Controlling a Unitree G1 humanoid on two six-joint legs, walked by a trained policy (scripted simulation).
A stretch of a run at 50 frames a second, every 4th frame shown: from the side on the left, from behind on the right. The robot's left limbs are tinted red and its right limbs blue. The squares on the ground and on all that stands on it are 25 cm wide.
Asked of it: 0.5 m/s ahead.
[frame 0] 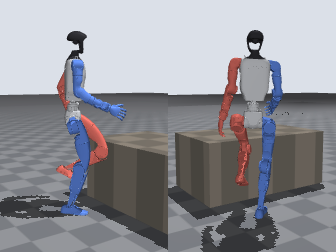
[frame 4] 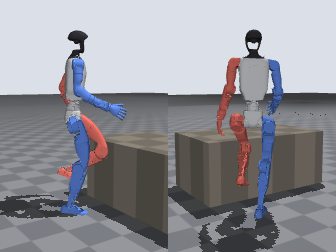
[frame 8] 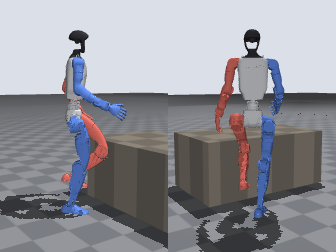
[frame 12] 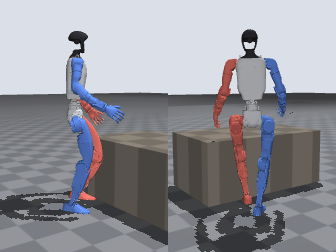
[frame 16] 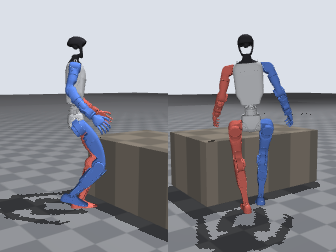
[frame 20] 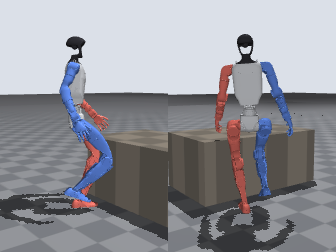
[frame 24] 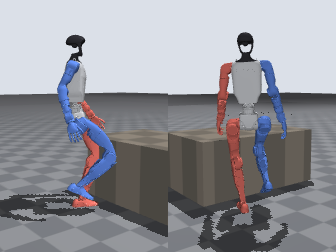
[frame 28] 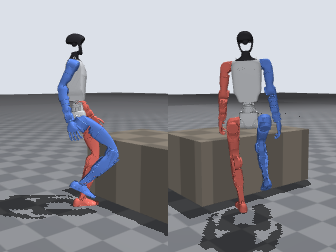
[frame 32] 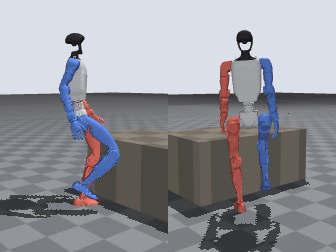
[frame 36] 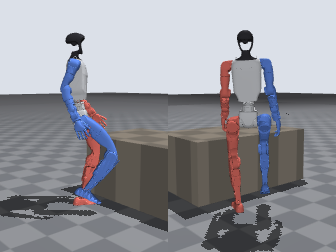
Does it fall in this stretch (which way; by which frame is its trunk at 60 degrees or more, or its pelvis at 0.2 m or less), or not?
no
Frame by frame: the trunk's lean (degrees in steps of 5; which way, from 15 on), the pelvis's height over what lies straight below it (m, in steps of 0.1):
0: 5, 0.8
4: 5, 0.8
8: 5, 0.8
12: 5, 0.8
16: 5, 0.7
20: 5, 0.7
24: 5, 0.8
28: 5, 0.8
32: 5, 0.8
36: 5, 0.8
